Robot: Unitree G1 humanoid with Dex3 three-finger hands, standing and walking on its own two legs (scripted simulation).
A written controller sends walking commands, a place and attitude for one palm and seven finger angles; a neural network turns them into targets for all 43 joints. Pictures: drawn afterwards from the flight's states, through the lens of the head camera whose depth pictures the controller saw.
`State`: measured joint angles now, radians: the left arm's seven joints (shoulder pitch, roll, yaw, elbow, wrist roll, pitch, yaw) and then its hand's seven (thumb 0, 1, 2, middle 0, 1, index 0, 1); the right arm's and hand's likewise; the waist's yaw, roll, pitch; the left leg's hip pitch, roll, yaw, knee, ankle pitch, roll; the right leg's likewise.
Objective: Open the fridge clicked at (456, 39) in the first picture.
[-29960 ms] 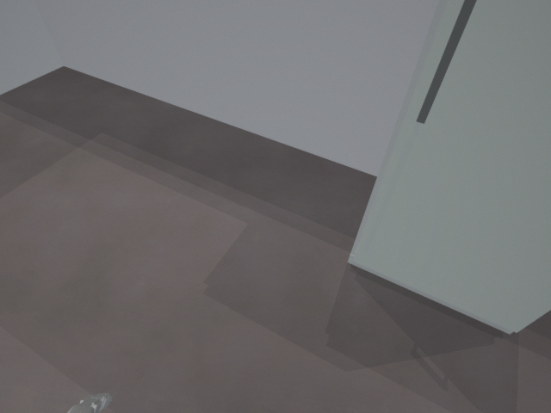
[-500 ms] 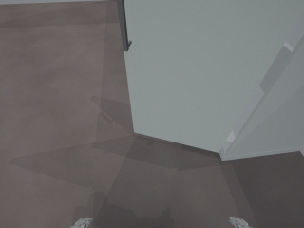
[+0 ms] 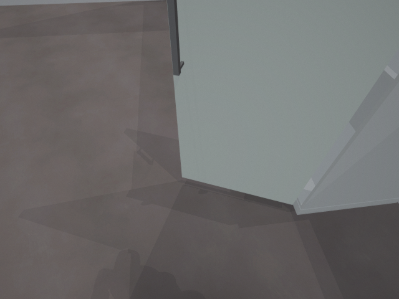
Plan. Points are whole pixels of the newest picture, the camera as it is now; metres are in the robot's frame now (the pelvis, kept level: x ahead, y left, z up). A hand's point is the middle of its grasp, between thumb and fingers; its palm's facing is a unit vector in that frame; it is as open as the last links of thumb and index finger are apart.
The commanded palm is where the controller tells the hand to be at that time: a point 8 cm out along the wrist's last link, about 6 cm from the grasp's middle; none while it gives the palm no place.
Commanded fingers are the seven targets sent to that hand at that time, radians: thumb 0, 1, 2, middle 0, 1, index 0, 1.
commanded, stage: let the arm hang, fingers relaxed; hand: left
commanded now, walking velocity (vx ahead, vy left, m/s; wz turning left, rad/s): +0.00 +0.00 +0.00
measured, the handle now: (175, 12) +0.77 +0.11 +0.20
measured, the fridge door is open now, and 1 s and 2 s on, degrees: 67 67 67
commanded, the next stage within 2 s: look to check the result in 0.34 s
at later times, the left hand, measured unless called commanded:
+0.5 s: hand out of the picture +0.04 +0.20 -0.18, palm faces -0.04 -0.97 -0.23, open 7.4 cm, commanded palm none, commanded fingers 0.00 0.90 0.90 -0.20 -0.30 -0.20 -0.30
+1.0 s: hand out of the picture +0.05 +0.21 -0.17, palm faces -0.04 -0.96 -0.26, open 7.4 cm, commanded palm none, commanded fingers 0.00 0.90 0.90 -0.20 -0.30 -0.20 -0.30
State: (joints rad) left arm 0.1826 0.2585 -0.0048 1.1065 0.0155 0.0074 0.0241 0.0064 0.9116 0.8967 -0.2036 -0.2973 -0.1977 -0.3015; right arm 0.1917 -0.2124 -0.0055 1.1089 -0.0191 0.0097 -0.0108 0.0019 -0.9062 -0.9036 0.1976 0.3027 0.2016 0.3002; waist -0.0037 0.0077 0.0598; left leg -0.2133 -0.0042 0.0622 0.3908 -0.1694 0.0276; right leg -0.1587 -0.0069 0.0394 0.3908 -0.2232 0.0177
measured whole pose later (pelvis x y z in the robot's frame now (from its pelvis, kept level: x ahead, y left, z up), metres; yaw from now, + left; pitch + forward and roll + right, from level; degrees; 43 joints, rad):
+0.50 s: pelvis +0.01 +0.01 +0.00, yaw +0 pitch -1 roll +0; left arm 0.19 0.21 -0.01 1.14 0.02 0.00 0.03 0.01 0.91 0.90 -0.20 -0.30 -0.20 -0.30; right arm 0.18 -0.19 0.00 1.15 -0.02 0.00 -0.01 0.00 -0.91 -0.90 0.20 0.30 0.20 0.30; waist -0.01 -0.02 0.06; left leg -0.17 -0.03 0.08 0.35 -0.17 0.04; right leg -0.13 -0.03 0.05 0.37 -0.23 0.04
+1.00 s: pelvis +0.01 +0.00 +0.00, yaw -1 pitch -1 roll +0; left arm 0.16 0.24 -0.01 1.14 0.02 -0.01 0.02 0.01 0.91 0.90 -0.21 -0.30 -0.20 -0.30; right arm 0.15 -0.23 -0.01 1.15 -0.01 0.00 -0.01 0.00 -0.91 -0.90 0.20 0.30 0.20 0.30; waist -0.01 -0.01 0.06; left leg -0.16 -0.01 0.08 0.34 -0.17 0.03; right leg -0.11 -0.02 0.05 0.36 -0.23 0.02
